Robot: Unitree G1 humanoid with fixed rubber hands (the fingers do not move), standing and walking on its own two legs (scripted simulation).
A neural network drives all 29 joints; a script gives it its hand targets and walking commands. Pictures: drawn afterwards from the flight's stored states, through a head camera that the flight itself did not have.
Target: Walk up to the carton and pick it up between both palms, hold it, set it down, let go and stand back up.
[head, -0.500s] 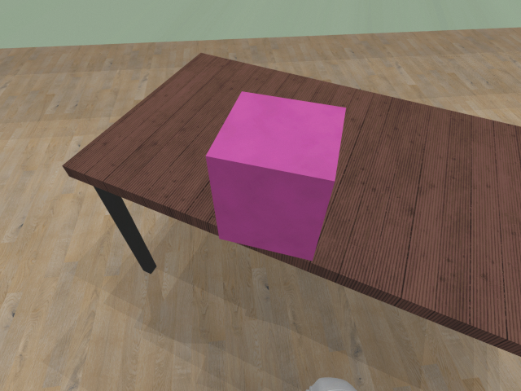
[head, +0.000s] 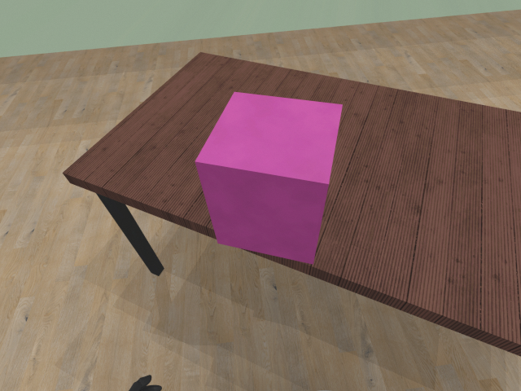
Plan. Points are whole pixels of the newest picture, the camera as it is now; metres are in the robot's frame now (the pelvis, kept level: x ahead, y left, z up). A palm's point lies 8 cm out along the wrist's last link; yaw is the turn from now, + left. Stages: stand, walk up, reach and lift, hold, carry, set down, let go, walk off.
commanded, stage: walk up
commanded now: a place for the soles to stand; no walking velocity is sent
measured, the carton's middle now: (274, 180) +0.49 -0.01 +0.00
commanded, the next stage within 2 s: none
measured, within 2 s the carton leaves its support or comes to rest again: neither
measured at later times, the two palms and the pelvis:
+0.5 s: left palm out of the picture -0.01 +0.26 -0.13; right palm out of the picture +0.00 -0.23 -0.13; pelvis -0.01 +0.01 +0.01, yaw -1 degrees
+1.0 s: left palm out of the picture +0.01 +0.34 -0.11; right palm out of the picture +0.05 -0.20 -0.14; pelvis +0.04 +0.08 +0.01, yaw -8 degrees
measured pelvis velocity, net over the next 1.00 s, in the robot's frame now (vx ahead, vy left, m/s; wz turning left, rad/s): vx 0.04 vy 0.08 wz -0.13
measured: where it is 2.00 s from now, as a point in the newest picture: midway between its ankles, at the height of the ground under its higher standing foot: outside the picture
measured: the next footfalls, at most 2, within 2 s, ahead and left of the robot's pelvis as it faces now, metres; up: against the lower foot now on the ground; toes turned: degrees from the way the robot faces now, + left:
left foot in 1.12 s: +0.18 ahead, +0.27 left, +0.00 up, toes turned -14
right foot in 1.58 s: +0.11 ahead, +0.03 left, +0.00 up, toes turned -20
